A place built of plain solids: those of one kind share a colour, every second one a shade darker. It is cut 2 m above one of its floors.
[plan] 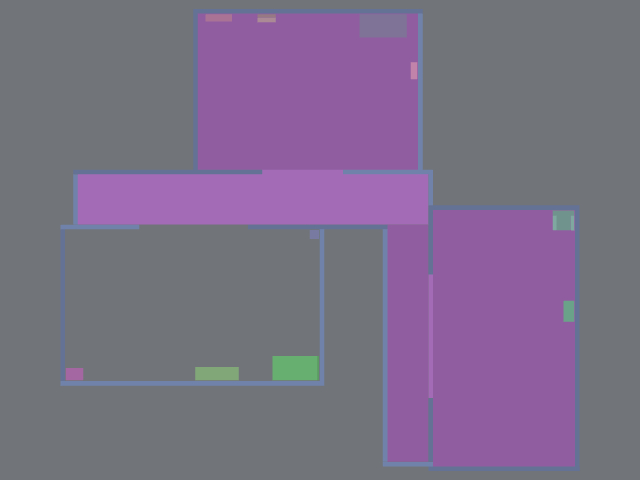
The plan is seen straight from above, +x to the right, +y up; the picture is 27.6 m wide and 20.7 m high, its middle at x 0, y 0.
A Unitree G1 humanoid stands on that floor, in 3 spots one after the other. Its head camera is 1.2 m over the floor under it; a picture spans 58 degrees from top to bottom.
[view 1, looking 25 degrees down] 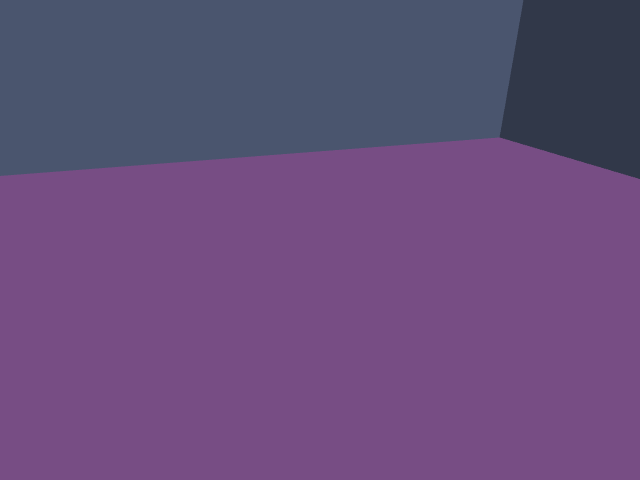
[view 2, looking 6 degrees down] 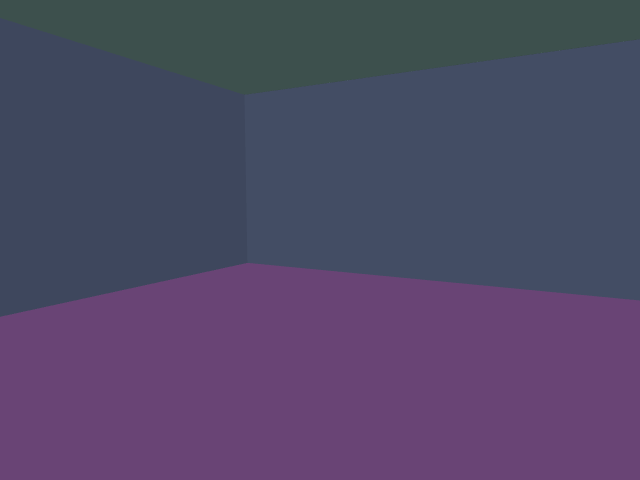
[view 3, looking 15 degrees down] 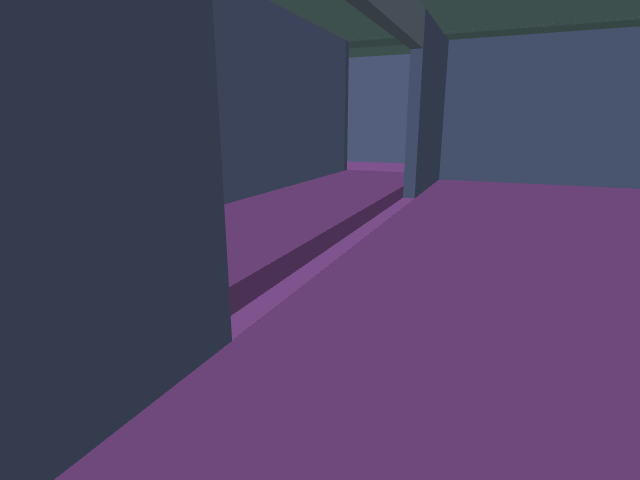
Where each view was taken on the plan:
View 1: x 6.22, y -5.70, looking -18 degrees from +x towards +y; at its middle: floor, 2.84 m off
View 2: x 6.22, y -3.78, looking -61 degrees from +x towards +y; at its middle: wall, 6.89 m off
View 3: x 6.22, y -8.70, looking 113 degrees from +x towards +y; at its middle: floor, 4.09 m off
